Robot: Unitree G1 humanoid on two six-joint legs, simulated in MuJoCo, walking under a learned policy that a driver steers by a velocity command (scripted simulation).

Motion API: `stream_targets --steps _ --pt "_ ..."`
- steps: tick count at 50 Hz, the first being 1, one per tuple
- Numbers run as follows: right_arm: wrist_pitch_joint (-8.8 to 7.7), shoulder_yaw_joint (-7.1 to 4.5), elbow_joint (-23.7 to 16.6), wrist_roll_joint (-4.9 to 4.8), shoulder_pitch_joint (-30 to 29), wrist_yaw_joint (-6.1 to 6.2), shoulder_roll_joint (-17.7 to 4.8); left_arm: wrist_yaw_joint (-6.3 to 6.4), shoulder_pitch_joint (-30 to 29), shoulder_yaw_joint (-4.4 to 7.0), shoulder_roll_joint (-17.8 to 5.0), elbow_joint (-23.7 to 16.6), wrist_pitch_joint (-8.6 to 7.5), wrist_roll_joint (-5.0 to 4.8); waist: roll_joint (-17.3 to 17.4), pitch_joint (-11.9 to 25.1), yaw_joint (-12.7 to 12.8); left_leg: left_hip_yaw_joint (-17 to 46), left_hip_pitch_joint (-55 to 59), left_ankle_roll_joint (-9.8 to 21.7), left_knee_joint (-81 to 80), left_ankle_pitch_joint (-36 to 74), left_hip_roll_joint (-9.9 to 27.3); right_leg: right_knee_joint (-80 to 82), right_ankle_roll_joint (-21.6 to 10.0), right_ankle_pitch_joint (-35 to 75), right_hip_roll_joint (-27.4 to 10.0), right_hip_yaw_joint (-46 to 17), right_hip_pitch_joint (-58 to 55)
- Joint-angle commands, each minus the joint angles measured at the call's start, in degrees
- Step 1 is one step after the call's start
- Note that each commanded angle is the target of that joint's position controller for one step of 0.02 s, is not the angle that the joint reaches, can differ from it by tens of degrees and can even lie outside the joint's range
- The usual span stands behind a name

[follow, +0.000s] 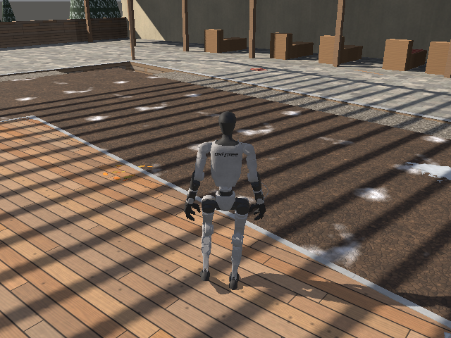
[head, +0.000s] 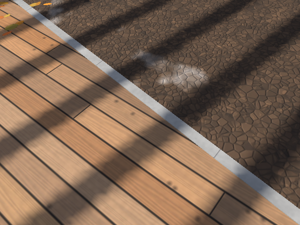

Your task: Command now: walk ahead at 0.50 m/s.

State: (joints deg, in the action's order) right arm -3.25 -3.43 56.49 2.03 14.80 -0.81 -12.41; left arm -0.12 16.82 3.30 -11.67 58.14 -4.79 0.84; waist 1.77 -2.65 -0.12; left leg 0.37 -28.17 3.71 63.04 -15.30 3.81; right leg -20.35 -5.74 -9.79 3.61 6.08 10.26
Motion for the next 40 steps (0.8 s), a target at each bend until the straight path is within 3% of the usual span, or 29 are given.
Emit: stream_targets --steps 1,7,12,15,16,17,18,19,20,21,22,24,28,36,40 --pt "1.06 -0.31 -2.0 0.34 2.1 -0.58 -1.5 0.2 3.2 0.68 -5.7 -1.1 -1.45 -0.15 -4.7 -1.0 -1.6 -0.4 -5.6 -1.6 -2.9 5.0 2.5 13.5 -6.6 8.9 -15.2 -13.0 -0.7" --pt "0.91 0.56 -6.8 -0.58 -11.6 -0.89 -1.0 0.28 9.0 0.16 -5.5 0.3 -1.33 -0.18 -5.1 -2.9 1.7 -3.3 -8.1 -3.0 -20.7 14.4 1.8 14.1 -5.6 15.6 -13.5 -9.0 -5.8" --pt "0.37 0.67 -9.4 -0.7 -17.6 -0.7 -1.9 0.97 13.0 0.24 -6.1 2.1 -0.98 0.44 -5.6 -3.8 3.3 -4.3 -8.2 -0.8 -28.4 12.4 0.0 11.1 -5.8 22.5 -16.2 -8.6 -14.5" --pt "-0.44 0.02 -8.9 -0.7 -13.6 -0.27 -3.1 1.41 10.9 0.63 -7.2 2.3 -0.73 0.8 -6.1 -1.9 0.4 -5.4 -0.1 1.9 -32.1 6.2 -2.9 3.8 -4.3 37.3 -16.9 -7.1 -16.6" --pt "-0.83 -0.55 -6.9 -0.58 -7.5 0.12 -3.9 1.38 10.1 0.75 -7.7 2.3 -0.58 0.77 -5.9 1.2 -2.2 -6.3 7.4 3.1 -34.2 5.5 -4.9 -3.3 -3.6 43.6 -16.1 -6.2 -16.1" --pt "-1.52 -1.24 -3.3 0.1 2.5 0.67 -5.0 1.35 9.1 0.59 -7.3 2.1 -0.38 0.5 -4.0 6.3 -6.2 -6.4 19.0 4.7 -37.4 9.9 -5.4 -14.8 -1.9 42.9 -13.3 -3.2 -12.7" --pt "-2.08 -2.35 -1.2 1.54 12.4 1.31 -9.3 1.38 9.5 -0.03 -5.5 0.3 -0.46 -0.19 1.1 13.6 -8.7 6.0 33.8 7.7 -36.3 16.2 6.4 -31.8 0.0 23.7 -10.2 -0.6 -1.3" --pt "-1.66 -3.51 -0.7 1.05 13.3 1.13 -14.4 0.89 17.6 -0.68 -0.7 0.3 -0.3 -2.45 14.4 19.7 -4.9 32.6 46.4 18.2 -41.4 30.8 21.8 -52.7 2.8 -21.2 1.5 0.3 17.5" --pt "-0.93 -3.14 -1.6 -1.67 8.9 0.67 -12.2 1.22 13.6 0.57 -5.5 0.6 0.1 -0.64 4.1 17.3 -3.7 31.1 42.0 17.3 -42.3 37.0 18.5 -56.2 2.5 -19.9 -1.8 -7.5 20.4" --pt "-1.01 -2.01 -2.6 -1.98 2.7 0.59 -8.7 1.13 8.0 0.52 -4.8 -1.3 -0.11 -0.2 2.3 10.1 -2.0 22.0 34.8 15.9 -41.9 43.0 16.3 -55.2 2.7 -15.8 -4.0 -7.5 22.3" --pt "-1.19 -1.15 -2.8 -1.72 0.2 0.48 -5.7 1.16 5.2 0.4 -4.0 -1.9 -0.3 0.19 -0.4 6.0 -1.1 16.7 29.0 14.1 -43.1 48.3 13.3 -52.1 3.1 -13.1 -5.6 -7.5 21.7" --pt "-1.22 -0.48 -2.7 -2.08 -1.5 1.01 -3.9 1.06 4.2 0.71 -4.0 -3.0 1.09 1.24 0.9 4.4 1.4 10.8 22.2 11.4 -44.9 50.2 8.7 -47.1 4.3 -11.1 -6.8 -7.5 18.0" --pt "-1.01 -1.37 -3.1 -1.46 0.6 1.16 -8.1 1.34 3.2 0.62 -3.0 -4.9 3.58 0.91 0.7 6.8 3.0 8.9 18.1 11.9 -44.7 54.3 6.9 -41.5 6.8 -9.1 -5.4 -6.5 16.2" --pt "1.8 -2.28 -4.9 -1.06 5.6 1.54 -9.3 2.19 -9.3 0.75 -5.4 -10.3 5.58 0.28 3.1 5.0 -0.9 16.5 19.2 10.4 -45.7 29.7 5.9 -31.9 8.1 -5.3 -5.4 -8.2 21.3" --pt "2.93 -2.99 -5.9 -0.66 6.1 1.88 -10.1 2.72 -11.7 0.52 -5.8 -12.1 5.38 -0.36 4.0 4.1 -2.1 20.4 21.2 11.0 -43.2 29.1 6.0 -27.4 7.7 -9.2 -4.0 -9.1 20.4"
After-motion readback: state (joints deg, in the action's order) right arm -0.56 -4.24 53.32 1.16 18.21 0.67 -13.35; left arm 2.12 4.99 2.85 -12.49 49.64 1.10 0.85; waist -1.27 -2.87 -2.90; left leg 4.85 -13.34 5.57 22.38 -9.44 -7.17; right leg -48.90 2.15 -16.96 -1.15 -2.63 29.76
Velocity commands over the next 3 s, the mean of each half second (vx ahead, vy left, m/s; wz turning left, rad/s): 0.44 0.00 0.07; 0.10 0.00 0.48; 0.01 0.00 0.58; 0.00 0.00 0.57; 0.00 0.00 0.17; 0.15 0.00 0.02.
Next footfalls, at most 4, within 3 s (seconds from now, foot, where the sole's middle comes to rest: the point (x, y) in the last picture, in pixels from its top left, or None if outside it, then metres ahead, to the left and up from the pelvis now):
0.34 left None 0.35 0.12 -0.78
0.96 right None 0.42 -0.06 -0.78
1.44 left None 0.28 0.12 -0.78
2.00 right None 0.42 0.00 -0.78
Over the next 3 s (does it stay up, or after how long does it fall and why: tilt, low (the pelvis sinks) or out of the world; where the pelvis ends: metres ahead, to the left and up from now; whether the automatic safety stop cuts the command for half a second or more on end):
stays up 0.36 0.05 -0.01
